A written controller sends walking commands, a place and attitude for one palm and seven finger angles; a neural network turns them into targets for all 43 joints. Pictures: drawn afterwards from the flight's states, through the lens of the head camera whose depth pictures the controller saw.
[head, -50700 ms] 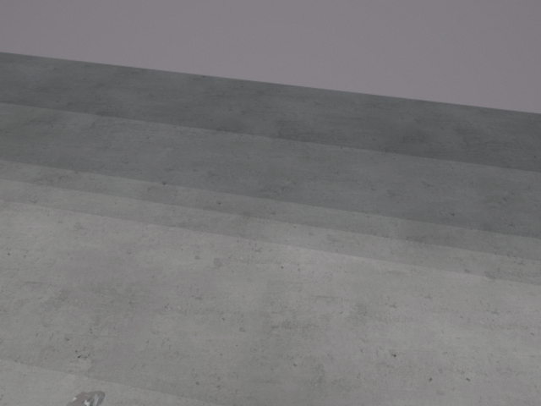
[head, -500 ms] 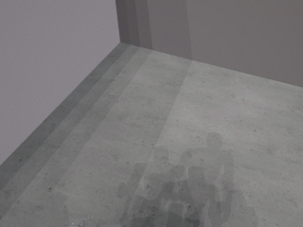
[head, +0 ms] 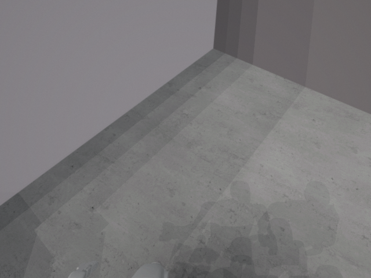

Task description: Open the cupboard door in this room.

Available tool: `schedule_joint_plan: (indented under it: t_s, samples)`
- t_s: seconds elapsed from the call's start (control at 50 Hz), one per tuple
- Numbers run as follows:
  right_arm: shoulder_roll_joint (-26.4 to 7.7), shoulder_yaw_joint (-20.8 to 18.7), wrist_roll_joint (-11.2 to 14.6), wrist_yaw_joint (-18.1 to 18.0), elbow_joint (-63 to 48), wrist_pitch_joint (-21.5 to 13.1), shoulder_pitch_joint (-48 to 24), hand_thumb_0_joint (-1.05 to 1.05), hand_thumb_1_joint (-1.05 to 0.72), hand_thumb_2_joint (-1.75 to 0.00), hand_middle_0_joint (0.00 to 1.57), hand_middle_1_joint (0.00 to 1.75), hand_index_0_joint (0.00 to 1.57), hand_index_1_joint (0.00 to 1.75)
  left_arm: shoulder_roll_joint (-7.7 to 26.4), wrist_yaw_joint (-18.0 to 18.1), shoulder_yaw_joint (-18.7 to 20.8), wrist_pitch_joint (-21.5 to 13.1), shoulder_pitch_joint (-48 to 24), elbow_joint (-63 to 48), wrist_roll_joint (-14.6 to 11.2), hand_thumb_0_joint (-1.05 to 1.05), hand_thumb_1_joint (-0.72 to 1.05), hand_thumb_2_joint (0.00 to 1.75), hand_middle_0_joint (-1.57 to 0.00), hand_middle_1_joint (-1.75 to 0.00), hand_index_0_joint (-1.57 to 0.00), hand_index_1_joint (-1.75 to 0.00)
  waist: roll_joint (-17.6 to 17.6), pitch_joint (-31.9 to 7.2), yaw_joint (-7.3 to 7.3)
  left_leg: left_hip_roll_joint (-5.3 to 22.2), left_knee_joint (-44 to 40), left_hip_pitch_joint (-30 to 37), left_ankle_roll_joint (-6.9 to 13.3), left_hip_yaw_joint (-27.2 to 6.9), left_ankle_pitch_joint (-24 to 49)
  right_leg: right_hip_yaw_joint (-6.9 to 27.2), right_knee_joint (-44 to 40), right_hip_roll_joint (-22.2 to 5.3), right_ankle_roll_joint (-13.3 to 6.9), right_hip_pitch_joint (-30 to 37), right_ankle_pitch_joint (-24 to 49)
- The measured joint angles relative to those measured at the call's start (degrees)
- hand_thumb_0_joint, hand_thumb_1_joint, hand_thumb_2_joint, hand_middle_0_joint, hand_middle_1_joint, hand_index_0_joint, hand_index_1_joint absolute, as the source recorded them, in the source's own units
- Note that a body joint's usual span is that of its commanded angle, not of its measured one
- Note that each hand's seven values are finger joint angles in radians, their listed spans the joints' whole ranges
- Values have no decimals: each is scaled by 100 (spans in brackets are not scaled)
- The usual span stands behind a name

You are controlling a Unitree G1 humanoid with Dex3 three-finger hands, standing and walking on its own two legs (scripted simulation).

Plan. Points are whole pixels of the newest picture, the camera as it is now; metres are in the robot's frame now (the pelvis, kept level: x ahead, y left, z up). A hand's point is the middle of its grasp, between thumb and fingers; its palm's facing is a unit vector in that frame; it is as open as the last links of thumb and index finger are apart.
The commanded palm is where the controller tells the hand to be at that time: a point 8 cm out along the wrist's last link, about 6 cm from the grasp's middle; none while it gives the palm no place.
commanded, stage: turn to face it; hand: left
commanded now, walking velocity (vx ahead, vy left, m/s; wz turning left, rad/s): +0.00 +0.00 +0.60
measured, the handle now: out of the picture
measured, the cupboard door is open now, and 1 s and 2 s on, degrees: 44 44 44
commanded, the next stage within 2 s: none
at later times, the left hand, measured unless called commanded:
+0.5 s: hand out of the picture +0.06 +0.21 -0.15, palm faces +0.32 -0.91 -0.27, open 7.4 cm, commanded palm none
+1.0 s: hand out of the picture -0.02 +0.18 -0.17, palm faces +0.59 -0.77 -0.24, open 7.4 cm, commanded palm none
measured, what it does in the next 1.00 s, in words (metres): steps on the spot, turning left: left foot, then right foot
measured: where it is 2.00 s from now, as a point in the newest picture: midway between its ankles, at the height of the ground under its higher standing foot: outside the picture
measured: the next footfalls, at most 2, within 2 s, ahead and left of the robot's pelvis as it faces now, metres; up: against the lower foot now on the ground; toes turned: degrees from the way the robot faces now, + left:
left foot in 0.24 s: +0.06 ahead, +0.11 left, +0.00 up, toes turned +15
right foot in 0.56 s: +0.14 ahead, -0.15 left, +0.00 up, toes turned +18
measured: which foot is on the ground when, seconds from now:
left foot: up 0.00-0.22, down 0.24-0.56, up 0.58-0.84, down 0.86-1.00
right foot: down 0.00-0.24, up 0.26-0.54, down 0.56-0.84, up 0.86-1.00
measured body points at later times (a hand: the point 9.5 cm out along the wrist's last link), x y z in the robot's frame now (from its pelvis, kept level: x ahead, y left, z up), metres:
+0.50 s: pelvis +0.03 -0.02 +0.01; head +0.07 +0.00 +0.45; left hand +0.04 +0.26 -0.13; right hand +0.19 -0.24 -0.13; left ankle +0.02 +0.10 -0.73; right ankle +0.08 -0.17 -0.69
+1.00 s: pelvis +0.04 -0.04 +0.00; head +0.07 +0.02 +0.45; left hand -0.05 +0.22 -0.15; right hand +0.27 -0.19 -0.12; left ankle -0.02 +0.06 -0.73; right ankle +0.10 -0.17 -0.67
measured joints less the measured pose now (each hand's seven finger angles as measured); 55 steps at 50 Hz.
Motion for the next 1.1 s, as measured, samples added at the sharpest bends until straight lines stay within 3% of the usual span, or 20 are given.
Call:
schedule_joint_plan:
  t_s: [0.06,0.16,0.22,0.24,0.28,0.32,0.36,0.44,0.54,0.56,0.6,0.64,0.68,0.8,0.84,0.86,0.9,0.96,1.02,1.1]
  samples:
    - [-5,-10,18,29,-21,35,-142,0,-91,-90,20,30,20,30,-56,30,-30,4,189,60,5,0,91,90,-20,-30,-20,-30,-110,58,-5,57,538,-98,-109,277,3,-184,-313,-107,-13,265,35]
    - [88,91,61,75,-144,-25,-368,0,-91,-90,20,30,20,30,-52,1,-63,-37,415,179,12,0,91,90,-20,-30,-20,-30,-389,192,85,47,-967,420,-129,676,162,-487,-485,-317,19,488,21]
    - [105,156,54,96,-264,-99,-461,0,-91,-90,20,30,20,30,-2,-33,-40,-10,551,232,-28,0,91,90,-20,-30,-20,-30,-450,217,120,-1,-2128,881,-1,820,1011,-694,-67,-422,103,404,-244]
    - [80,162,35,101,-327,-154,-460,0,-91,-90,20,30,20,30,12,-48,-27,29,594,237,-53,0,91,90,-20,-30,-20,-30,-392,180,109,24,-2302,926,292,759,1368,-715,344,-424,186,221,-376]
    - [146,180,21,67,-366,-231,-491,0,-91,-90,20,30,20,30,122,-29,8,190,488,286,-57,0,91,90,-20,-30,-20,-30,-470,261,133,-28,-1968,781,508,650,1122,-294,1541,-363,334,-266,-1076]
    - [208,215,9,13,-374,-261,-416,0,-91,-90,20,30,20,30,196,-3,56,304,340,335,-51,0,91,90,-20,-30,-20,-30,-464,268,144,-40,-1953,776,463,484,981,33,2405,-206,408,-678,-1148]
    - [247,234,-4,-36,-331,-254,-321,0,-91,-90,20,30,20,30,231,-17,94,334,198,312,-49,0,91,90,-20,-30,-20,-30,-409,258,150,-43,-2132,843,363,305,1074,212,2675,-112,448,-912,-915]
    - [273,239,-24,-50,-200,-200,-143,0,-91,-90,20,30,21,30,225,-53,113,291,5,137,-59,0,91,90,-20,-30,-20,-30,-241,206,128,-33,-2443,964,289,-18,1289,385,2035,11,442,-910,-689]
    - [244,155,-21,-22,-125,-75,63,0,-91,-90,20,30,21,30,189,-64,81,165,-96,-81,-70,0,91,90,-20,-30,-20,-30,-34,77,16,-53,-2291,827,92,-434,1257,362,237,221,343,-230,-203]
    - [253,132,2,-13,-141,-46,119,0,-91,-90,20,30,21,30,228,-57,72,103,-49,-160,-49,0,91,90,-20,-30,-20,-30,-122,-2,20,-139,-2076,685,87,-422,1057,419,-253,153,229,-84,79]
    - [156,61,14,10,-109,12,97,0,-91,-90,20,30,21,30,143,-15,43,49,-87,-172,-11,0,91,90,-20,-30,-20,-30,-31,72,-12,-147,-1015,313,78,-359,252,277,-53,108,89,-138,311]
    - [72,-2,5,35,-68,74,87,0,-91,-90,20,30,20,30,25,17,6,74,-54,-174,0,0,91,90,-20,-30,-20,-30,26,112,-56,-108,119,5,50,-155,35,97,-35,28,49,-25,155]
    - [58,-19,7,59,-36,100,71,0,-91,-90,20,30,20,30,-48,33,-22,88,8,-149,5,0,91,90,-20,-30,-20,-30,-37,122,-92,-20,573,-73,-30,95,43,-35,-208,-67,56,128,144]
    - [148,69,62,96,-104,6,-15,0,-91,-90,20,30,20,30,-84,-25,-91,18,141,-43,11,0,91,90,-20,-30,-20,-30,-421,193,-49,37,-1174,634,-116,623,185,-375,-353,-417,154,291,152]
    - [120,107,65,112,-184,-68,-20,0,-91,-90,20,30,20,30,-64,-57,-81,33,228,-18,-24,0,91,90,-20,-30,-20,-30,-424,159,-42,45,-2094,989,-24,645,925,-521,-48,-486,235,185,-31]
    - [101,106,48,109,-227,-128,-11,0,-91,-90,20,30,20,30,-44,-72,-63,75,262,-14,-52,0,91,90,-21,-30,-20,-30,-388,114,-57,65,-2216,974,159,550,1360,-536,331,-486,320,24,-243]
    - [180,131,8,66,-233,-200,-54,0,-91,-90,20,30,20,30,78,-49,-5,225,213,65,-55,0,91,90,-21,-30,-20,-30,-496,149,-19,-3,-1894,820,358,473,1060,-160,1403,-390,393,-376,-977]
    - [272,179,-24,-33,-238,-255,7,0,-91,-90,20,30,20,30,200,-28,77,348,75,200,-56,0,91,90,-20,-30,-20,-30,-480,133,3,-39,-2025,828,359,260,900,167,2393,-138,423,-816,-972]
    - [299,213,-36,-82,-183,-257,56,0,-91,-90,20,30,20,30,244,-38,108,330,-47,173,-77,0,91,90,-20,-30,-20,-30,-361,156,17,-56,-2350,925,283,18,1139,297,2182,35,425,-858,-832]
    - [274,187,-40,-78,-109,-173,105,0,-91,-90,20,30,21,30,232,-41,98,249,-139,47,-103,0,91,90,-20,-30,-20,-30,-153,131,-18,-73,-2471,938,208,-321,1252,343,989,234,364,-473,-612]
